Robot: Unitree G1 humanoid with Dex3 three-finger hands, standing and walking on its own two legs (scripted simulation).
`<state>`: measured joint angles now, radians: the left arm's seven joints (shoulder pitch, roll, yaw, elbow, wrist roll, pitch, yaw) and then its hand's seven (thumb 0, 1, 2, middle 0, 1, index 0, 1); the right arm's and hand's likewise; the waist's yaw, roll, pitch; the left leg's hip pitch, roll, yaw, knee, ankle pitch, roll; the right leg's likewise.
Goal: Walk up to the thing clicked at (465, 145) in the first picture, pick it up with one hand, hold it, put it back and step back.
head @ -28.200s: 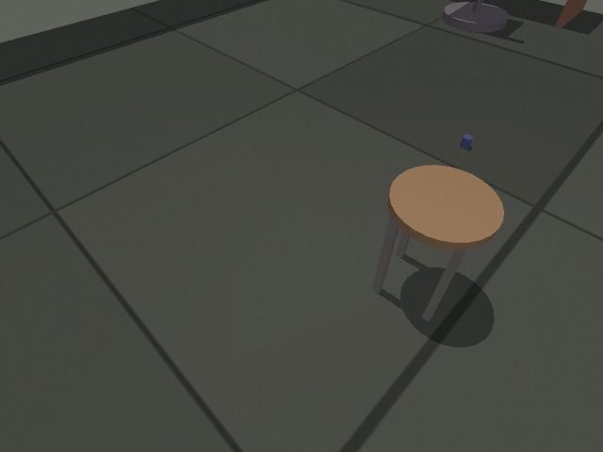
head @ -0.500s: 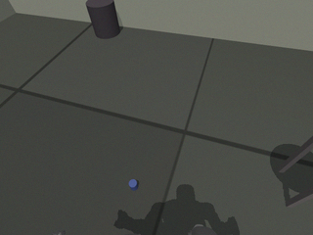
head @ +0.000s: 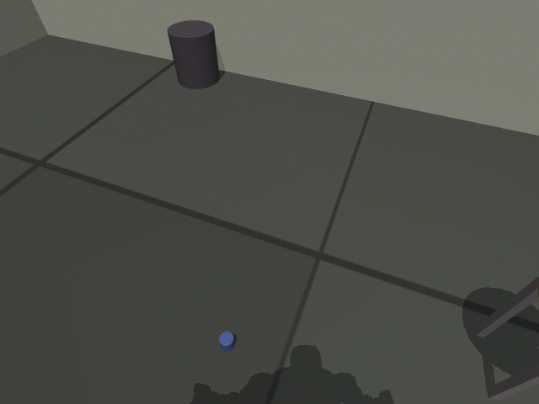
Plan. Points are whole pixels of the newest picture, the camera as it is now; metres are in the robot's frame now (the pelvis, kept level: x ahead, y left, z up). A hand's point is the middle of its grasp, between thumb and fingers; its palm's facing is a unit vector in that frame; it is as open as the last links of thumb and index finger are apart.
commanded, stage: walk up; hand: left
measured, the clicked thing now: (227, 341) +0.47 +0.18 -0.74
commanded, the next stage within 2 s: none
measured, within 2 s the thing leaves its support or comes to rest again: neither
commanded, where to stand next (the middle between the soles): +0.05 -0.01 m, yaw -1 degrees
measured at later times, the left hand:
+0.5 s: hand out of the picture +0.08 +0.25 -0.15, palm faces +0.03 -0.94 -0.34, open 7.4 cm
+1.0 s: hand out of the picture +0.10 +0.27 -0.16, palm faces +0.03 -0.92 -0.39, open 7.4 cm
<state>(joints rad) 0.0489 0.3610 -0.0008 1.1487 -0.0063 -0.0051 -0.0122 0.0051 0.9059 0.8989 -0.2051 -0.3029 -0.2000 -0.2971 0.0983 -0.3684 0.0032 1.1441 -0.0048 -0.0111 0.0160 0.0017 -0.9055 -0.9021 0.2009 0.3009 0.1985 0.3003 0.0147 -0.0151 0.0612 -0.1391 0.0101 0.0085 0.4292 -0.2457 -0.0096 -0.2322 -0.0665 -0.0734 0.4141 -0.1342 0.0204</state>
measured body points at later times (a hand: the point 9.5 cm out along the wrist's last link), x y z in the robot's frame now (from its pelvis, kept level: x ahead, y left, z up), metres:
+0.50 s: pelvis +0.01 +0.00 +0.01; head +0.02 -0.01 +0.45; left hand +0.08 +0.30 -0.13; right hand +0.10 -0.30 -0.13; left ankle -0.01 +0.13 -0.74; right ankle +0.06 -0.13 -0.74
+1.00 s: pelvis -0.03 +0.01 -0.01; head +0.03 +0.00 +0.43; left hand +0.10 +0.32 -0.13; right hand +0.08 -0.32 -0.14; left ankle -0.04 +0.12 -0.71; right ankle +0.06 -0.13 -0.74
